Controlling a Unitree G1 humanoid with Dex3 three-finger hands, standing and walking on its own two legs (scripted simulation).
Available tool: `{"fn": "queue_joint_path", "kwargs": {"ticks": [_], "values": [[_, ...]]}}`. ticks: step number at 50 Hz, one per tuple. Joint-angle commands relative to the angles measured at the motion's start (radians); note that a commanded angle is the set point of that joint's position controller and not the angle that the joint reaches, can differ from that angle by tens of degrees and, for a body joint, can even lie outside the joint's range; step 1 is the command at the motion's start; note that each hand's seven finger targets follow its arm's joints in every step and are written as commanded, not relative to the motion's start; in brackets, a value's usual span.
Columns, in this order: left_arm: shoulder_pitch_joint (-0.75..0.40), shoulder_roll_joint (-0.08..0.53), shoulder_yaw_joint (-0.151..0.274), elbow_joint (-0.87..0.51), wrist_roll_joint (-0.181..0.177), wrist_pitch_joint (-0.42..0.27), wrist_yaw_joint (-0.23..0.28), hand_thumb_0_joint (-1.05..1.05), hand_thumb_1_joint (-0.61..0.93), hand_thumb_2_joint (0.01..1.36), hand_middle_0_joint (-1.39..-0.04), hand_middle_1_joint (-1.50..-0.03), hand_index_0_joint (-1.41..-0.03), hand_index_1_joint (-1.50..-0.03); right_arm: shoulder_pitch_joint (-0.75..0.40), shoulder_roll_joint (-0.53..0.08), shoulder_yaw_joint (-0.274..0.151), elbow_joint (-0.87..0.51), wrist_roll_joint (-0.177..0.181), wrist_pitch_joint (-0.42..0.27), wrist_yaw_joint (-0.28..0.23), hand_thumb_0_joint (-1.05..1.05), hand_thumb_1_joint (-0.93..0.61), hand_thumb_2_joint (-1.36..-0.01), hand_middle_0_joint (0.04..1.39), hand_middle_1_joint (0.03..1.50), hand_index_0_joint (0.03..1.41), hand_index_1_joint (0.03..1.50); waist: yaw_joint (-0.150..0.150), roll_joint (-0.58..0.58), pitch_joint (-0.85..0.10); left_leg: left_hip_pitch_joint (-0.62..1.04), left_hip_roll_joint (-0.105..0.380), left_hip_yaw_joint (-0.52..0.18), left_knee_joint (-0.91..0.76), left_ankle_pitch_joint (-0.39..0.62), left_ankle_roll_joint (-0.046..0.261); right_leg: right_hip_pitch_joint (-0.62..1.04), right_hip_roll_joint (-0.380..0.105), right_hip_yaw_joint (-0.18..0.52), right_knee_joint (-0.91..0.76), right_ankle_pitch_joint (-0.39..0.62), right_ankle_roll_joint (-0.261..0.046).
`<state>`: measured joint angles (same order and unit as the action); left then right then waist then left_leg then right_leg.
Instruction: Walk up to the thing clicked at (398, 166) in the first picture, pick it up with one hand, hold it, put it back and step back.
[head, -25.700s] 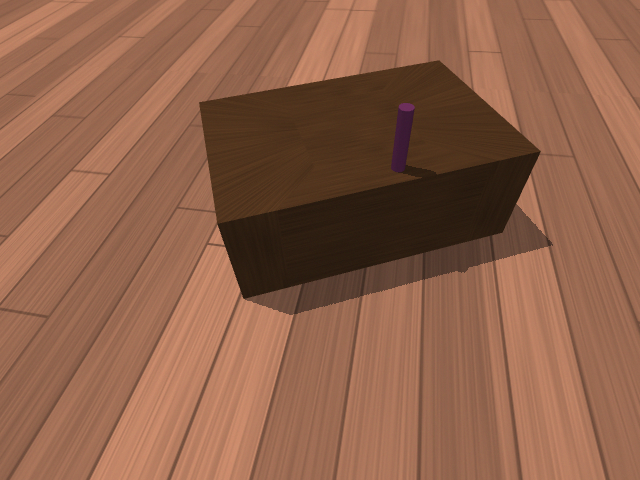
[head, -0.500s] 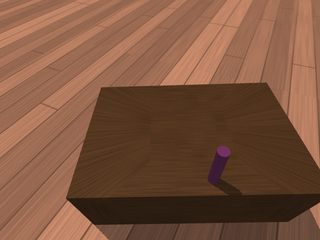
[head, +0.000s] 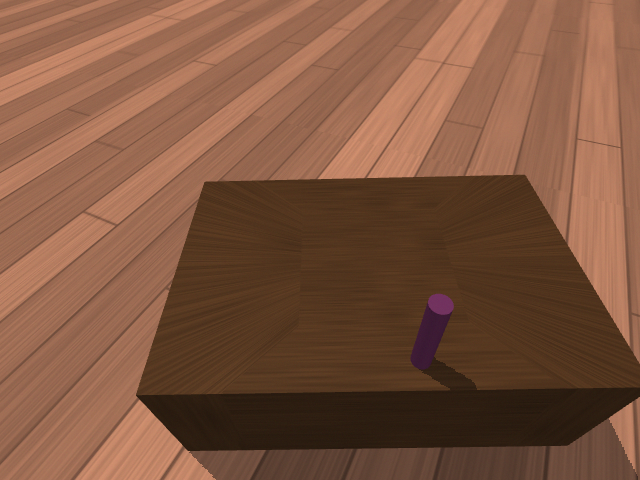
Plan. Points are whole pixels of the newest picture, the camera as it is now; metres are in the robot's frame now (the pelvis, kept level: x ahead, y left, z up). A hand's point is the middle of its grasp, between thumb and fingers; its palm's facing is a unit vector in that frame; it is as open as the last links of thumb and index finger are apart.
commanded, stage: stand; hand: right
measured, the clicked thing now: (429, 334) +0.45 -0.18 -0.25
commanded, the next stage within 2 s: step back in 1.66 s
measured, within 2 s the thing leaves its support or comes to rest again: neither
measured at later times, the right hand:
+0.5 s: hand out of the picture +0.07 -0.24 -0.16, palm faces -0.02 +0.94 -0.34, open 7.4 cm
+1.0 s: hand out of the picture +0.09 -0.25 -0.15, palm faces -0.01 +0.94 -0.35, open 7.4 cm
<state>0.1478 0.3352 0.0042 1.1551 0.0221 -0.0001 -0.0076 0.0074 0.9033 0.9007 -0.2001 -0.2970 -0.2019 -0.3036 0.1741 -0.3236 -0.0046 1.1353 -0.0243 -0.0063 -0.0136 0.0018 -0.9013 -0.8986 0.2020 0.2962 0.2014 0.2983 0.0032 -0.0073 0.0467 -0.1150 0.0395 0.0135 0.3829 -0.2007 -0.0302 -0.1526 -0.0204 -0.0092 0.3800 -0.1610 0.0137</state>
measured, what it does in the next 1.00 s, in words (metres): stands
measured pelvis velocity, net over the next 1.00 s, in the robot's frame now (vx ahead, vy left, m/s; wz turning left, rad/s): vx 0.02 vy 0.01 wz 0.00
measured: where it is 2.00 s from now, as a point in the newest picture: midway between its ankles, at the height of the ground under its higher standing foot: outside the picture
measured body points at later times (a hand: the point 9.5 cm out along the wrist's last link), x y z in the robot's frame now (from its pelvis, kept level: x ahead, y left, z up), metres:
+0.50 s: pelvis +0.01 +0.01 +0.00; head +0.01 +0.01 +0.45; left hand +0.08 +0.30 -0.14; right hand +0.07 -0.29 -0.13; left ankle +0.01 +0.14 -0.74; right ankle +0.03 -0.13 -0.74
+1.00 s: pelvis +0.02 +0.01 +0.00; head +0.03 +0.01 +0.45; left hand +0.09 +0.31 -0.13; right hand +0.09 -0.29 -0.13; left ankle +0.01 +0.14 -0.74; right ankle +0.03 -0.13 -0.74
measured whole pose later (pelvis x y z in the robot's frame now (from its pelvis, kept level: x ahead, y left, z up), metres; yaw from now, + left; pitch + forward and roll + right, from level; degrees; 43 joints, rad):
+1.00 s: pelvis +0.02 +0.01 +0.00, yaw +0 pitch -3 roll +0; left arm 0.11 0.34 0.00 1.15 0.01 -0.01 -0.01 0.01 0.90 0.90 -0.20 -0.30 -0.20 -0.30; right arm 0.12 -0.34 0.00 1.15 -0.01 -0.01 -0.01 0.00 -0.91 -0.90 0.20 0.30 0.20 0.30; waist 0.00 -0.01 0.05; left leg -0.08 0.03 0.02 0.32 -0.20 -0.02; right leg -0.12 -0.03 0.00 0.33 -0.16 0.03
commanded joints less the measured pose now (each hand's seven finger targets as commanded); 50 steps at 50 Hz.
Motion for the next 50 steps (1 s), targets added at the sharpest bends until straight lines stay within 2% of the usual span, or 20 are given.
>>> {"fn": "queue_joint_path", "kwargs": {"ticks": [1,3,9,16,18,22,26,30,34,41,43,50], "values": [[-0.058,0.197,0.034,-0.050,-0.003,-0.026,0.017,0.000,0.900,0.900,-0.200,-0.300,-0.200,-0.301,-0.033,-0.201,-0.032,-0.049,0.002,-0.021,-0.007,0.000,-0.900,-0.900,0.200,0.300,0.200,0.300,-0.004,0.009,-0.008,-0.063,0.079,-0.087,-0.107,-0.057,0.046,0.003,-0.092,0.109,-0.096,-0.076,-0.031],[-0.047,0.195,0.032,-0.044,-0.003,-0.027,0.018,0.000,0.900,0.900,-0.200,-0.300,-0.200,-0.301,-0.045,-0.208,-0.033,-0.051,0.005,-0.022,-0.006,0.000,-0.900,-0.900,0.200,0.300,0.200,0.300,0.000,0.001,-0.020,-0.045,0.083,-0.089,-0.106,-0.025,0.049,0.009,-0.095,0.107,-0.095,-0.045,-0.029],[-0.055,0.200,0.027,-0.043,-0.006,-0.028,0.019,0.000,0.900,0.900,-0.200,-0.300,-0.200,-0.301,-0.042,-0.210,-0.029,-0.041,0.006,-0.017,-0.003,0.000,-0.900,-0.900,0.200,0.300,0.200,0.300,-0.001,-0.004,-0.005,-0.047,0.078,-0.081,-0.108,-0.025,0.047,-0.001,-0.093,0.106,-0.105,-0.066,-0.026],[-0.057,0.207,0.027,-0.041,-0.010,-0.031,0.019,0.000,0.900,0.900,-0.200,-0.300,-0.200,-0.301,-0.052,-0.217,-0.027,-0.038,0.008,-0.022,-0.004,0.000,-0.900,-0.900,0.200,0.300,0.200,0.300,-0.003,0.005,-0.041,-0.019,0.089,-0.078,-0.112,0.064,0.047,0.042,-0.104,0.101,-0.084,0.073,-0.030],[-0.057,0.200,0.023,-0.037,-0.010,-0.031,0.019,0.000,0.900,0.900,-0.200,-0.300,-0.200,-0.301,-0.055,-0.214,-0.025,-0.036,0.009,-0.022,-0.003,0.000,-0.900,-0.900,0.200,0.300,0.200,0.300,-0.004,0.005,-0.034,-0.017,0.089,-0.076,-0.112,0.075,0.046,0.038,-0.099,0.093,-0.086,0.071,-0.026],[-0.051,0.203,0.024,-0.035,-0.008,-0.028,0.017,0.000,0.900,0.900,-0.200,-0.300,-0.200,-0.301,-0.061,-0.219,-0.026,-0.034,0.010,-0.020,-0.001,0.000,-0.900,-0.900,0.200,0.300,0.200,0.300,-0.001,0.009,-0.004,-0.030,0.084,-0.078,-0.126,0.018,0.043,0.019,-0.094,0.090,-0.099,0.005,-0.021],[-0.068,0.210,0.029,-0.045,-0.008,-0.028,0.017,0.000,0.900,0.900,-0.200,-0.300,-0.200,-0.301,-0.061,-0.224,-0.028,-0.037,0.007,-0.022,-0.003,0.000,-0.900,-0.900,0.200,0.300,0.200,0.300,-0.005,0.013,-0.027,-0.026,0.089,-0.076,-0.125,0.030,0.044,0.035,-0.103,0.100,-0.098,0.039,-0.025],[-0.067,0.203,0.027,-0.043,-0.010,-0.030,0.018,0.000,0.900,0.900,-0.200,-0.300,-0.200,-0.301,-0.067,-0.230,-0.030,-0.039,0.010,-0.024,-0.004,0.000,-0.900,-0.900,0.200,0.300,0.200,0.300,-0.006,0.009,-0.058,0.009,0.099,-0.076,-0.110,0.126,0.049,0.053,-0.107,0.092,-0.081,0.125,-0.025],[-0.069,0.209,0.027,-0.043,-0.012,-0.031,0.018,0.000,0.900,0.900,-0.200,-0.300,-0.200,-0.301,-0.071,-0.227,-0.030,-0.036,0.010,-0.023,-0.003,0.000,-0.900,-0.900,0.200,0.300,0.200,0.300,-0.007,0.001,-0.057,0.019,0.097,-0.072,-0.107,0.147,0.044,0.057,-0.108,0.089,-0.084,0.148,-0.022],[-0.072,0.209,0.029,-0.049,-0.011,-0.028,0.019,0.000,0.900,0.900,-0.200,-0.300,-0.200,-0.301,-0.081,-0.231,-0.032,-0.037,0.012,-0.021,-0.004,0.000,-0.900,-0.900,0.200,0.300,0.200,0.300,-0.006,0.015,-0.062,0.017,0.098,-0.071,-0.111,0.149,0.042,0.067,-0.111,0.085,-0.087,0.157,-0.024],[-0.073,0.206,0.028,-0.047,-0.012,-0.028,0.018,0.000,0.900,0.900,-0.200,-0.300,-0.200,-0.301,-0.080,-0.229,-0.030,-0.035,0.010,-0.021,-0.002,0.000,-0.900,-0.900,0.200,0.300,0.200,0.300,-0.004,0.010,-0.041,0.003,0.094,-0.071,-0.122,0.128,0.039,0.058,-0.107,0.083,-0.094,0.122,-0.021],[-0.078,0.213,0.031,-0.056,-0.012,-0.029,0.018,0.000,0.900,0.900,-0.200,-0.300,-0.200,-0.301,-0.081,-0.233,-0.033,-0.039,0.011,-0.023,-0.003,0.000,-0.900,-0.900,0.200,0.300,0.200,0.300,-0.007,0.007,-0.066,0.026,0.098,-0.071,-0.117,0.161,0.040,0.065,-0.112,0.084,-0.083,0.159,-0.026]]}}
